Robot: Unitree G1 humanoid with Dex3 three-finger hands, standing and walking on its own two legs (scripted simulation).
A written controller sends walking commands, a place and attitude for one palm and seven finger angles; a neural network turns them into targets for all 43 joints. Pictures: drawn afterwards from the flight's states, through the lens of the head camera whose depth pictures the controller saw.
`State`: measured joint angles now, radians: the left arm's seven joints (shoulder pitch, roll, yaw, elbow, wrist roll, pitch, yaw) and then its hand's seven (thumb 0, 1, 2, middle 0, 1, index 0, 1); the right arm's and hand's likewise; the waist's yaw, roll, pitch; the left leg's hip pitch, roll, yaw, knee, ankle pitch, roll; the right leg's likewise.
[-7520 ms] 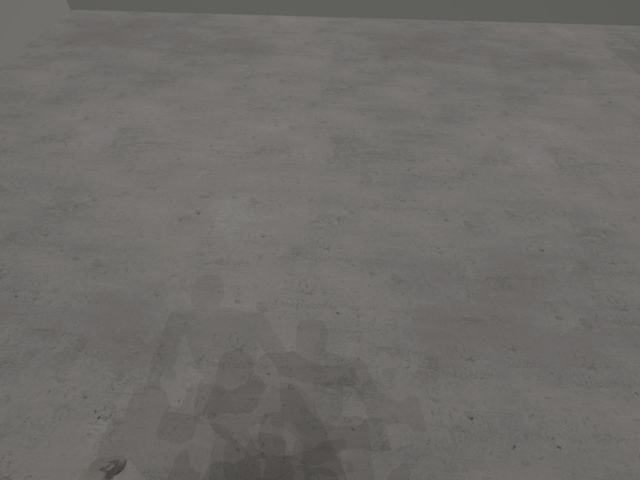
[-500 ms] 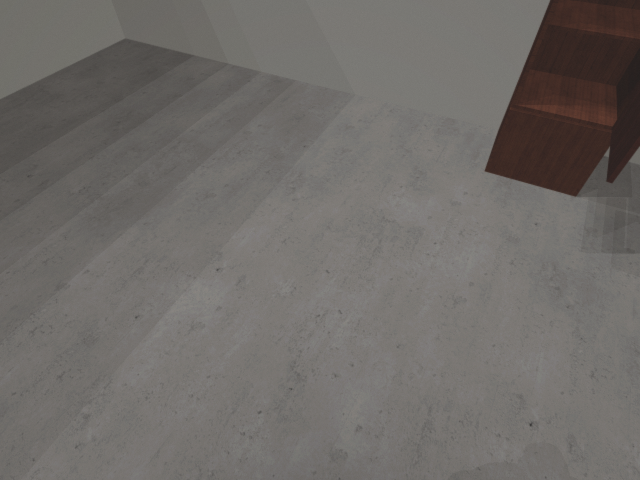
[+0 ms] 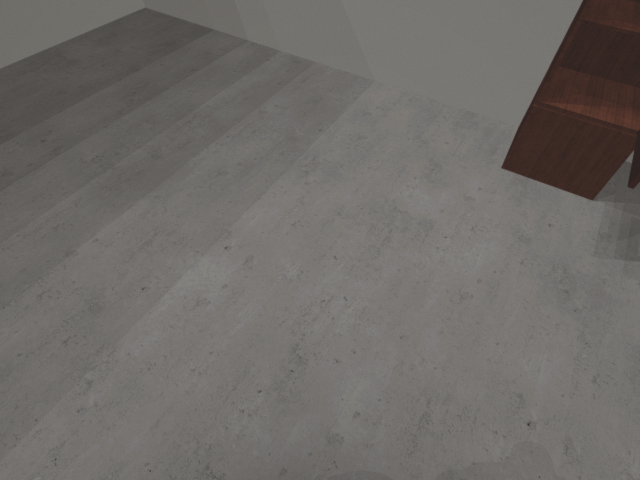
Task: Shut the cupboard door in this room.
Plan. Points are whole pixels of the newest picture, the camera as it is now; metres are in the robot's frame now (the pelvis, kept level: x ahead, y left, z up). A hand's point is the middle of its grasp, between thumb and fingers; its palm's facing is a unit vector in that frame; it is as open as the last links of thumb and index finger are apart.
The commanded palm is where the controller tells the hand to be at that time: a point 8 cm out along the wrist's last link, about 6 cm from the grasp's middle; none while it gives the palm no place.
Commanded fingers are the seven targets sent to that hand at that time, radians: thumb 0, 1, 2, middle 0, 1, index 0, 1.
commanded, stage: turn or walk to find it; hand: left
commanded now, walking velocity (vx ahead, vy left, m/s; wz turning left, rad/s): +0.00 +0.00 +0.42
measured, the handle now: out of the picture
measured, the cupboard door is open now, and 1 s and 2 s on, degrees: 87 87 87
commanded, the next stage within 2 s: stand and wait in 0.10 s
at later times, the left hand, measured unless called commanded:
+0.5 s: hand out of the picture -0.01 +0.14 -0.15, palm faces +0.16 -0.95 -0.25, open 7.3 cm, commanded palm none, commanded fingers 0.00 0.90 0.90 -0.20 -0.30 -0.20 -0.30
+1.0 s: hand out of the picture -0.05 +0.18 -0.15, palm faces +0.33 -0.90 -0.27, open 7.3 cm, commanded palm none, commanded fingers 0.00 0.90 0.90 -0.20 -0.30 -0.20 -0.30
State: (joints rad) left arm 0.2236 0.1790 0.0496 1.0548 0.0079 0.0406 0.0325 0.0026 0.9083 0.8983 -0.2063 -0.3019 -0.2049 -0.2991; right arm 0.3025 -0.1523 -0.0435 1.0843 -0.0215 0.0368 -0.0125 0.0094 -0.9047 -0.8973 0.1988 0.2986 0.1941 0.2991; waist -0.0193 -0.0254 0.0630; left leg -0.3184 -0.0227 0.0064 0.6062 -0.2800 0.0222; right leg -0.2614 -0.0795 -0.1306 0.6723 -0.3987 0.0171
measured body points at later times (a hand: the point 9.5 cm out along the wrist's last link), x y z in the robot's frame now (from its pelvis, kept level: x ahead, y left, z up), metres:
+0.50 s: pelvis -0.02 -0.05 +0.01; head +0.00 -0.07 +0.46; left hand -0.02 +0.19 -0.13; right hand +0.08 -0.30 -0.14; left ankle -0.05 +0.10 -0.69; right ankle -0.03 -0.14 -0.73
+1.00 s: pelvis -0.06 -0.04 +0.01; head -0.03 -0.03 +0.46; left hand -0.07 +0.23 -0.13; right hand +0.08 -0.25 -0.14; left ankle -0.07 +0.07 -0.73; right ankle -0.04 -0.18 -0.69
